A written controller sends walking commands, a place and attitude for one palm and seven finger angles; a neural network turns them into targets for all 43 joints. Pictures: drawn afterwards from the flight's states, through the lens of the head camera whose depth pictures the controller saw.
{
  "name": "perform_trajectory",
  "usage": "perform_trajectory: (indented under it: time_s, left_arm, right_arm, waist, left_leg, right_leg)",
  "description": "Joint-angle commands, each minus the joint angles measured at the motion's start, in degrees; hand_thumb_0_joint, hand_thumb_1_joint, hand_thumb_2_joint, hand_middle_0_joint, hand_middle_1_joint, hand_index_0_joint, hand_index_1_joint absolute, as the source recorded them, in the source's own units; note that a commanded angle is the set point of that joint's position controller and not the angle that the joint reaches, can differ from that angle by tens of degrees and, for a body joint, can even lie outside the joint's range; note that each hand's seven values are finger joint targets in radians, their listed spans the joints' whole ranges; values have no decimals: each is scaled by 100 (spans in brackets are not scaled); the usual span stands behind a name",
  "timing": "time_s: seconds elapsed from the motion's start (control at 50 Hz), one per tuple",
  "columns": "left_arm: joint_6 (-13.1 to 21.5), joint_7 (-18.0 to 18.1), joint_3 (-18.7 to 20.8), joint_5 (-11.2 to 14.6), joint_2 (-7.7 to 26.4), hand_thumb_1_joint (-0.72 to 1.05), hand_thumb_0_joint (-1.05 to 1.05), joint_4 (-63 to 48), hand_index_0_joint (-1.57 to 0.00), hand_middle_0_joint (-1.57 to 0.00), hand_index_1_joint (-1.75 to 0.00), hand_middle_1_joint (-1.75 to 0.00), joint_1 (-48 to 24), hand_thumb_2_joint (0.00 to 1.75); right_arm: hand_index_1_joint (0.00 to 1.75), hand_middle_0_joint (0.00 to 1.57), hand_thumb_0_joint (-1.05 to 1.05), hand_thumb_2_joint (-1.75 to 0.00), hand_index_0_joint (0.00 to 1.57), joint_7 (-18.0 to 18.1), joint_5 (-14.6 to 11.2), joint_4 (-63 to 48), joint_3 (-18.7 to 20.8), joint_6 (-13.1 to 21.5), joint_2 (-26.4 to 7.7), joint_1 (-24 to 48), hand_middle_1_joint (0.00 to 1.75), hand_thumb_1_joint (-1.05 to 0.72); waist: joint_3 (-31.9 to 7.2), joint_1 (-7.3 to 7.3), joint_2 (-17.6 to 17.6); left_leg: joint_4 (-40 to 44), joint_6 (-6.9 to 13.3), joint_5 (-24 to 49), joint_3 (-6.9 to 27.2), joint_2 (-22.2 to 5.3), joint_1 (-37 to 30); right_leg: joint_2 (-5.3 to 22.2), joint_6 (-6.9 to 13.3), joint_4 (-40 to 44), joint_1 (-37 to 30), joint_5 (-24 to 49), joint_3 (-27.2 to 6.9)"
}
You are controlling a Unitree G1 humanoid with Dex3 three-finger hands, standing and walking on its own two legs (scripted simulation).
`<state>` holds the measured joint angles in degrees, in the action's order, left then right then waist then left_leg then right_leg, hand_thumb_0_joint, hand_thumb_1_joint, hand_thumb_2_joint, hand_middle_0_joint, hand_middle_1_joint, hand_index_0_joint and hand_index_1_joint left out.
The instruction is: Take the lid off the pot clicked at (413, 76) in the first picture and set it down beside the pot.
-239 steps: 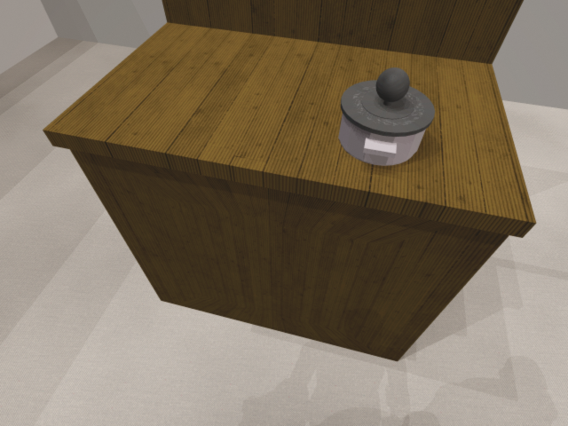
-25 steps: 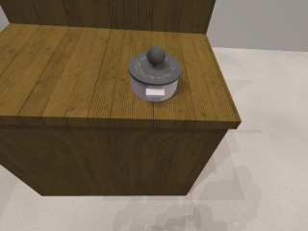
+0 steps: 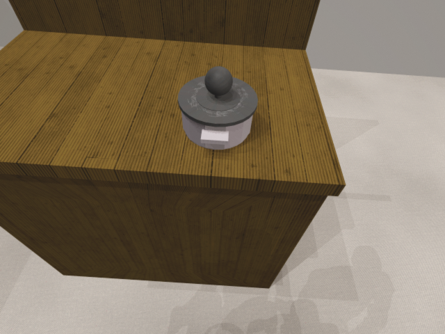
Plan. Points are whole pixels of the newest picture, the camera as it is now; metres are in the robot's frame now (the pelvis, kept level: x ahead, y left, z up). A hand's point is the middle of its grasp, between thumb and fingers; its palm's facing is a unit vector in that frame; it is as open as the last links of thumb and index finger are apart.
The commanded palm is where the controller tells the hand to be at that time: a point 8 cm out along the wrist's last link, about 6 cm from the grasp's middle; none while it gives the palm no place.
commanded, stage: shuffle to correct the standing spot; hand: left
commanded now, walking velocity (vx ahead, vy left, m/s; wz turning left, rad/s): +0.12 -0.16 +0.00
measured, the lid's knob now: (218, 81) +0.53 +0.05 +0.18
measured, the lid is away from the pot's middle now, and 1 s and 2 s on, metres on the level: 0.00 0.00 0.00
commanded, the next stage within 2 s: come to a stop and stand still in 0.44 s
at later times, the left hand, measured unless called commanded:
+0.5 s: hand out of the picture +0.13 +0.14 -0.17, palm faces +0.07 -0.98 -0.16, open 7.4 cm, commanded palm none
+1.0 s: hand out of the picture +0.10 +0.09 -0.17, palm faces +0.08 -0.96 -0.26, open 7.3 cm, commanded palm none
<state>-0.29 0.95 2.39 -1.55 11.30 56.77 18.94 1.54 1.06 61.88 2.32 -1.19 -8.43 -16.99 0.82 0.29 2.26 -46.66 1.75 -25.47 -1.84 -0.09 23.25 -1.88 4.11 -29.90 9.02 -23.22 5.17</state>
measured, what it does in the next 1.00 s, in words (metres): steps to the right: left foot, then right foot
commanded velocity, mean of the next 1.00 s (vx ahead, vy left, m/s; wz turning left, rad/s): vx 0.01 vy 0.00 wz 0.00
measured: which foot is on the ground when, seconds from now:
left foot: up 0.00-0.22, down 0.24-0.64, up 0.66-1.00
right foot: down 0.00-0.24, up 0.26-0.62, down 0.64-1.00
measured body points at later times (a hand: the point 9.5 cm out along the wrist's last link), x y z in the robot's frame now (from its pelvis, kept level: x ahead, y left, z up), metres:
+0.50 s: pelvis +0.06 -0.05 +0.01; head +0.11 -0.01 +0.45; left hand +0.13 +0.19 -0.15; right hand +0.12 -0.29 -0.13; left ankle +0.08 +0.07 -0.73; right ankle +0.08 -0.23 -0.65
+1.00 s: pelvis +0.07 -0.11 +0.00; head +0.12 -0.10 +0.45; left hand +0.10 +0.14 -0.15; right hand +0.17 -0.36 -0.14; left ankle +0.07 +0.01 -0.68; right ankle +0.11 -0.26 -0.73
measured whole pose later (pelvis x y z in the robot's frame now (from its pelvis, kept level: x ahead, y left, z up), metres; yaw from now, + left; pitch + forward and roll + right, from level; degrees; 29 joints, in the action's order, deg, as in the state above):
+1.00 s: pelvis +0.07 -0.11 +0.00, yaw +2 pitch +1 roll +2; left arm -1.0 2.5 3.0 -2.1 12.0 51.8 14.9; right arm -0.3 0.8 52.2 3.8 -4.6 -12.2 -8.7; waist 6.3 -1.7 2.9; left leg -56.2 -2.9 -25.4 -0.3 2.1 27.6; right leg 5.2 -2.2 -31.8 19.5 -13.0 -0.7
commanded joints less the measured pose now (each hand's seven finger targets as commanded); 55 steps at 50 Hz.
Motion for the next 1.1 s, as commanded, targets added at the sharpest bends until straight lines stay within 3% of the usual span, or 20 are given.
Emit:
perform_trajectory:
  time_s: [0.0, 0.12, 0.18, 0.2, 0.22, 0.24, 0.3, 0.36, 0.5, 0.56, 0.6, 0.62, 0.64, 0.66, 0.72, 0.8, 1.0, 1.02, 1.06, 1.08]
  left_arm:
    - [153, 99, 83, 10, 437, 90, 0, -69, -20, -20, -30, -30, 724, 90]
    - [202, 122, 43, -29, 405, 90, 0, 45, -20, -20, -30, -30, 799, 90]
    - [189, 73, 53, 58, 543, 90, 0, 31, -20, -20, -30, -30, 518, 90]
    - [199, 30, 60, 99, 491, 90, 0, -70, -20, -20, -30, -30, 534, 90]
    - [196, 12, 10, 153, 157, 90, 0, -189, -20, -20, -30, -30, 575, 90]
    - [123, 77, 82, 105, 444, 90, 0, -344, -20, -20, -30, -30, 333, 90]
    - [-31, 33, 203, -14, 389, 90, 0, -482, -20, -20, -30, -30, -4, 90]
    - [-195, -106, 199, -15, 185, 90, 0, -362, -20, -20, -30, -30, 246, 90]
    - [-244, -201, 168, 2, 201, 90, 0, -845, -20, -20, -30, -30, -646, 90]
    - [-105, -214, 199, 28, 261, 90, 0, -801, -20, -20, -30, -30, -319, 90]
    - [79, -113, 281, -3, 801, 90, 0, -562, -20, -20, -30, -30, 356, 90]
    - [132, -44, 365, -37, 1369, 90, 0, -589, -20, -20, -30, -30, 287, 90]
    - [126, -31, 308, -4, 1378, 90, 0, -696, -20, -20, -30, -30, 253, 90]
    - [113, -35, 252, -35, 1257, 90, 0, -753, -20, -20, -30, -30, -112, 90]
    - [98, 77, 330, -13, 1171, 90, 0, -884, -20, -20, -30, -30, -546, 90]
    - [110, 195, 404, -3, 1269, 90, 0, -735, -20, -20, -30, -30, -37, 90]
    - [-39, 192, 385, -100, 1310, 90, 0, -972, -20, -20, -30, -30, -590, 90]
    - [136, 432, 259, -24, 1226, 90, 0, -732, -20, -20, -30, -30, -397, 90]
    - [-72, 283, 85, 69, 821, 90, 0, -901, -20, -20, -30, -30, -110, 90]
    - [-135, 249, 35, 56, 739, 90, 0, -811, -20, -20, -30, -30, -122, 90]
  right_arm:
    - [30, 20, 0, -90, 20, 18, 2, -582, 143, 223, -404, 557, 30, -90]
    - [30, 20, 0, -90, 20, -13, -39, -746, 65, 246, -214, 817, 30, -90]
    - [30, 20, 0, -90, 20, 86, -35, -394, 111, 333, -405, -351, 30, -90]
    - [30, 20, 0, -90, 20, 142, -19, -315, 219, 337, -727, -816, 30, -90]
    - [30, 20, 0, -90, 20, 189, 35, -289, 306, 349, -1236, -1183, 30, -90]
    - [30, 20, 0, -90, 20, 186, -4, -305, 268, 248, -1360, -1280, 30, -90]
    - [30, 20, 0, -90, 20, 244, 30, -630, 102, 347, -815, -65, 30, -90]
    - [30, 20, 0, -90, 20, 196, 41, -707, 102, 417, -825, 287, 30, -90]
    - [30, 20, 0, -90, 20, 70, 128, -909, 375, 230, -1253, 241, 30, -90]
    - [30, 20, 0, -90, 20, 48, 132, -1012, 415, 151, -1414, 368, 30, -90]
    - [30, 20, 0, -90, 20, -9, 70, -1043, 298, 116, -852, 254, 30, -90]
    - [30, 20, 0, -90, 20, -24, 15, -1156, 181, 72, -383, 185, 30, -90]
    - [30, 20, 0, -90, 20, -12, 2, -1220, 188, 29, -653, 372, 30, -90]
    - [30, 20, 0, -90, 20, -52, -3, -1183, 166, 76, -555, 315, 30, -90]
    - [30, 20, 0, -90, 20, -61, -2, -985, 258, 5, -878, 93, 30, -90]
    - [30, 20, 0, -90, 20, -97, -41, -1149, 219, -86, -833, 510, 30, -90]
    - [30, 20, 0, -90, 20, -169, -99, -1254, 211, -27, -540, 230, 30, -90]
    - [30, 20, 0, -90, 20, -158, -95, -1395, 212, 162, -1008, -170, 30, -90]
    - [30, 20, 0, -90, 20, -167, -35, -1732, 228, 186, -1222, 228, 30, -90]
    - [30, 20, 0, -90, 20, -120, -6, -1773, 271, 80, -1492, 227, 30, -90]
  waist:
    - [497, -184, -98]
    - [349, -123, 472]
    - [-433, 448, 414]
    - [-854, 630, 93]
    - [-914, 703, -1429]
    - [-758, 712, -948]
    - [503, 103, -885]
    - [209, -177, -934]
    - [180, 145, -1349]
    - [-245, -30, -1435]
    - [-610, -319, 73]
    - [-490, -294, 1832]
    - [-462, -476, 1376]
    - [-147, -247, 701]
    - [-174, -148, 1527]
    - [-445, -355, 652]
    - [-475, -13, 1132]
    - [-1786, 375, -784]
    - [-1319, 72, -2724]
    - [-976, 84, -2596]
  left_leg:
    - [-1540, -110, -344, -73, -126, 1628]
    - [-46, -113, 188, -601, -23, 679]
    - [1691, 37, 1668, -610, 63, -1441]
    - [1743, 342, 2958, 246, -640, -2832]
    - [1994, 1304, 5245, 2495, -2450, -3490]
    - [2331, 1808, 5821, 3033, -2987, -2871]
    - [2881, 1285, 4024, 2248, -2447, -973]
    - [2940, 805, 3658, 938, -1779, -671]
    - [2986, 528, 2198, 591, -1520, -560]
    - [2357, 280, 1798, 539, -1360, -481]
    - [804, -230, 448, -23, -450, 167]
    - [-143, -422, -1101, -220, 12, 1073]
    - [-650, -302, -1109, 406, -202, 763]
    - [-789, -262, -785, 386, -218, 723]
    - [-1536, -373, -281, 374, -156, 971]
    - [-1593, -524, -150, 364, 11, 1159]
    - [847, -405, 468, -47, 260, -911]
    - [1686, -474, 637, -172, 66, -1431]
    - [2525, -9, 2132, 1087, -847, -1822]
    - [2352, 512, 3236, 1547, -1385, -1534]
  right_leg:
    - [1728, 1101, 1116, -782, 3386, -1626]
    - [1249, 740, 796, -655, 4914, -857]
    - [877, 289, -813, -419, 5657, -438]
    - [645, 33, -1760, 602, 4272, -377]
    - [47, -314, -3617, 2056, -125, -195]
    - [52, -215, -4633, 2248, -1070, -893]
    - [431, -358, -4701, 2527, -397, -1239]
    - [477, -467, -4091, 2027, 237, -990]
    - [523, -677, -1681, 1601, 378, -274]
    - [305, -650, -500, 671, 658, -68]
    - [784, -541, 762, -512, 1158, -755]
    - [2138, -159, 1296, -505, 1385, -2552]
    - [2429, 280, 1440, 90, 1340, -2875]
    - [2279, 487, 1435, 396, 1153, -2556]
    - [2023, 486, 975, 118, 2541, -2338]
    - [2211, 717, 433, -586, 4764, -1991]
    - [1808, 349, 495, 981, 2462, -1627]
    - [1675, 95, -146, -434, 4142, -1714]
    - [540, -322, -1483, 1362, 72, -349]
    - [291, -400, -2082, 1765, -1038, -382]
